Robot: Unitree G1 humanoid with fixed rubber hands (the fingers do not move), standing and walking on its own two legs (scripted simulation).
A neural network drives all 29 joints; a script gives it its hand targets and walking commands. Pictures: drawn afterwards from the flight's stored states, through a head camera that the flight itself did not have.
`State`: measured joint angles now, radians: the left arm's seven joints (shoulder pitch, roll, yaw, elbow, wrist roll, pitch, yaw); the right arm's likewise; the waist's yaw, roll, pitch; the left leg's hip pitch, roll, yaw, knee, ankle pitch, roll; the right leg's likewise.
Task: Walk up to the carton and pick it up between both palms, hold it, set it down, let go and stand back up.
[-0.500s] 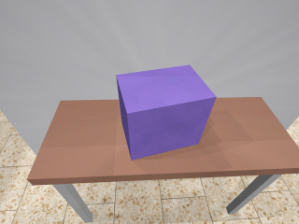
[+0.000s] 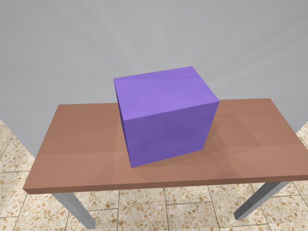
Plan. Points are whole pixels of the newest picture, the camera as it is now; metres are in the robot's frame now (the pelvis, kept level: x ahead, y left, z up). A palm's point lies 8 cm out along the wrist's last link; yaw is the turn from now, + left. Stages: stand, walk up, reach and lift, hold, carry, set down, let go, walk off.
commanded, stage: stand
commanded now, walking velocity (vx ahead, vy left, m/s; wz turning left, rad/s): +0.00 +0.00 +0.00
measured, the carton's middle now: (161, 117) +0.48 -0.01 +0.01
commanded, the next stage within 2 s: none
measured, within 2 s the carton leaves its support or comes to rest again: neither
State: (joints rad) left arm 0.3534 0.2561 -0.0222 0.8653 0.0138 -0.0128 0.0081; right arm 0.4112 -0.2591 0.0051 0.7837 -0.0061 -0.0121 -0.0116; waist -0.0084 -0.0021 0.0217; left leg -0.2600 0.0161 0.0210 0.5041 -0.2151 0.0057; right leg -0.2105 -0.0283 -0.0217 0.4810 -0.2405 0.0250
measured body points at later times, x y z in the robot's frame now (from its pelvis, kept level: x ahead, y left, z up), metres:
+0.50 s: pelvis +0.01 +0.00 +0.00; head +0.01 +0.01 +0.45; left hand +0.04 +0.26 -0.14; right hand +0.04 -0.26 -0.13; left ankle +0.04 +0.11 -0.74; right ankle +0.01 -0.14 -0.74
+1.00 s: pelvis +0.01 +0.00 +0.00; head +0.01 +0.01 +0.45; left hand +0.02 +0.26 -0.14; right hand +0.04 -0.25 -0.13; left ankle +0.04 +0.11 -0.74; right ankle +0.01 -0.14 -0.74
